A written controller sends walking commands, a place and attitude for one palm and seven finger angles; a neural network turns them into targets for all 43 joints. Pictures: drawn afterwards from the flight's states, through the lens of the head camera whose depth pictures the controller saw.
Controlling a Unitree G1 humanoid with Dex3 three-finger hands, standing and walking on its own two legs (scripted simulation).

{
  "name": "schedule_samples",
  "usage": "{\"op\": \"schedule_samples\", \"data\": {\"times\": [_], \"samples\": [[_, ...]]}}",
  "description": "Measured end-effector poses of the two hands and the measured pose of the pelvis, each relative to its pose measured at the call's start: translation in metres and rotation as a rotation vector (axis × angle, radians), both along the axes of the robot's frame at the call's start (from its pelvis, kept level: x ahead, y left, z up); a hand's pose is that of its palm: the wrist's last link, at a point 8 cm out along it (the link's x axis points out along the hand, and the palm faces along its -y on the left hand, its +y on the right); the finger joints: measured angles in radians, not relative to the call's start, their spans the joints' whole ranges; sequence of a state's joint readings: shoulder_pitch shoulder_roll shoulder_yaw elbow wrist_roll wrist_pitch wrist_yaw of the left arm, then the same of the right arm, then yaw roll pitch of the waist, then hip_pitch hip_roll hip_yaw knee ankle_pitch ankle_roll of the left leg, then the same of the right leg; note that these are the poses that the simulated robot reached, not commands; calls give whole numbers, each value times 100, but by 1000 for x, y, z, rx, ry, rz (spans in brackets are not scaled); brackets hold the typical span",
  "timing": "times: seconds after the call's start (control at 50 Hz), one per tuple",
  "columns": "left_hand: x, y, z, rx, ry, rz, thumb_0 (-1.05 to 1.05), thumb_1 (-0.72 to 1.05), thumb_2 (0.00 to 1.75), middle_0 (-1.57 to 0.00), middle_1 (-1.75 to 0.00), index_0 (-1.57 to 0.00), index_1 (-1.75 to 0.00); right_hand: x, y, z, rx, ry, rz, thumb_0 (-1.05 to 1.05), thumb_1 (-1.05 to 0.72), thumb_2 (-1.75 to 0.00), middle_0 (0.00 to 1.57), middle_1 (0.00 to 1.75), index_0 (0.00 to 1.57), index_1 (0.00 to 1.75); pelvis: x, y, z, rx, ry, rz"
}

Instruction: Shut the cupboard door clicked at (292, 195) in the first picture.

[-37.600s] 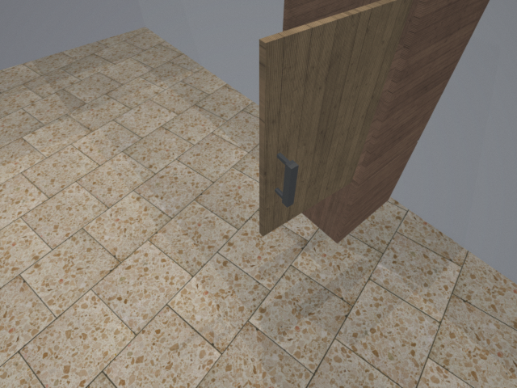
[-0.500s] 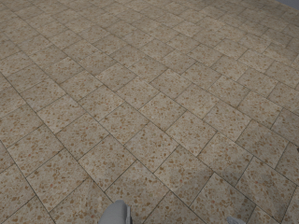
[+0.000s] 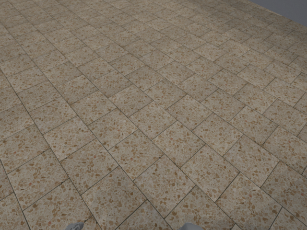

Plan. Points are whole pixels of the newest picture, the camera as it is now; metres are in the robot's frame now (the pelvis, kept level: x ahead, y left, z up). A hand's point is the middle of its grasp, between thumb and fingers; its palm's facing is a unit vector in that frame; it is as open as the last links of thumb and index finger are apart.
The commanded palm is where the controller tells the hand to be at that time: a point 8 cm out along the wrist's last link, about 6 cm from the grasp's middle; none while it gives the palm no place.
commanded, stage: turn to face it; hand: left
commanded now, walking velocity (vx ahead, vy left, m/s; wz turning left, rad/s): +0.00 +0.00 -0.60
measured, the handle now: out of the picture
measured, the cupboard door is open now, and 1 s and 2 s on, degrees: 60 60 60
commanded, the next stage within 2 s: none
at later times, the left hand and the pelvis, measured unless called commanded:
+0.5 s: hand (94, 211) +0.19 +0.20 -0.18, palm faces -0.21 -0.95 -0.22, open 7.3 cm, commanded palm none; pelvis +0.07 +0.01 -0.01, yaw -17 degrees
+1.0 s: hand (131, 186) +0.27 +0.09 -0.15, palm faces -0.55 -0.80 -0.26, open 7.4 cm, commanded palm none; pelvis +0.08 -0.02 +0.00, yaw -34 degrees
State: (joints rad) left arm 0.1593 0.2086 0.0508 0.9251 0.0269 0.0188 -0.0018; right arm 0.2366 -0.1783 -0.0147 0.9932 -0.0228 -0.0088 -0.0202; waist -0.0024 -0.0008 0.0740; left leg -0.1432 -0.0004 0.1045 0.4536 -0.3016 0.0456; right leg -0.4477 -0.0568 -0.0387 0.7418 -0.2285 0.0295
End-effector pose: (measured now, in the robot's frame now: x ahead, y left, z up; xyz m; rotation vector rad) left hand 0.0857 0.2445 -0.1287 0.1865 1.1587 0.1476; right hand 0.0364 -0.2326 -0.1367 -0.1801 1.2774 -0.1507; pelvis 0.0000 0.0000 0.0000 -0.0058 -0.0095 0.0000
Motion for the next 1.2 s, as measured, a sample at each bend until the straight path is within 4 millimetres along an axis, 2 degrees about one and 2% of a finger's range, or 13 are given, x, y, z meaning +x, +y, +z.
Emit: {"op": "schedule_samples", "data": {"times": [0.1, 0.18, 0.34, 0.42, 0.46, 0.56, 0.64, 0.74, 0.8, 0.88, 1.04, 1.14, 1.2], "samples": [[33, -31, -14, -7, 31, -72, 0, 91, 90, -20, -30, -20, -30, -1, -19, -25, 22, 56, -105, 1, -91, -90, 20, 30, 20, 30, 29, -16, -16, 7, 2, -73], [39, -46, -13, -16, 84, -90, 0, 91, 90, -20, -30, -20, -30, 10, -29, -20, 7, 64, -145, 1, -91, -90, 20, 30, 20, 29, 37, -19, -10, 0, 12, -106], [60, -28, -11, 0, 129, -127, 0, 92, 90, -21, -30, -20, -30, 52, -31, 2, -27, -38, -180, 1, -91, -90, 19, 30, 20, 29, 56, -11, -2, 11, 39, -181], [82, -9, -20, -1, 125, -160, 0, 91, 90, -20, -30, -20, -30, 68, -23, 8, -63, -115, -205, 1, -90, -90, 19, 30, 20, 29, 66, 4, -8, -4, 42, -235], [97, -1, -23, -1, 118, -182, 0, 91, 90, -20, -30, -20, -30, 70, -18, 11, -80, -138, -214, 0, -90, -90, 19, 30, 20, 29, 69, 10, -10, 0, 37, -261], [139, 3, -9, 9, 73, -262, 1, 91, 90, -20, -30, -20, -30, 53, -9, 22, -90, -126, -249, 0, -90, -90, 20, 30, 20, 30, 75, 15, -1, -20, 25, -324], [170, -8, 3, 17, 31, -333, 1, 91, 90, -20, -30, -20, -30, 30, -11, 22, -83, -93, -311, 0, -90, -90, 20, 30, 20, 30, 77, 13, 3, -27, 26, -378], [202, -43, 10, 36, -9, -447, 1, 91, 90, -20, -30, -20, -30, -9, -21, 9, -61, -53, -417, 0, -90, -90, 20, 30, 20, 30, 77, 0, -1, -20, 25, -448], [216, -69, 8, 53, -53, -518, 1, 91, 90, -20, -30, -20, -30, -35, -34, -9, -45, -30, -483, 1, -90, -90, 20, 30, 20, 30, 75, -14, -14, 5, 22, -487], [215, -94, 10, 62, -56, -565, 0, 91, 90, -20, -30, -20, -30, -56, -46, -16, -54, 21, -547, 1, -90, -90, 20, 30, 20, 30, 72, -19, -13, 0, 21, -527], [206, -113, 3, 36, 37, -632, 0, 91, 90, -20, -30, -20, -30, -49, -49, 4, -71, -36, -613, 1, -90, -90, 19, 30, 20, 29, 80, -22, -3, 28, 27, -614], [221, -112, -15, 13, 73, -664, 1, 91, 90, -21, -30, -20, -30, -37, -39, 9, -107, -84, -651, 1, -90, -90, 19, 30, 20, 29, 94, -15, -10, 14, 44, -679], [235, -114, -20, 10, 85, -692, 1, 91, 90, -20, -30, -20, -30, -38, -27, 12, -119, -85, -663, 1, -90, -90, 20, 30, 20, 29, 98, -12, -11, 14, 43, -720]]}}
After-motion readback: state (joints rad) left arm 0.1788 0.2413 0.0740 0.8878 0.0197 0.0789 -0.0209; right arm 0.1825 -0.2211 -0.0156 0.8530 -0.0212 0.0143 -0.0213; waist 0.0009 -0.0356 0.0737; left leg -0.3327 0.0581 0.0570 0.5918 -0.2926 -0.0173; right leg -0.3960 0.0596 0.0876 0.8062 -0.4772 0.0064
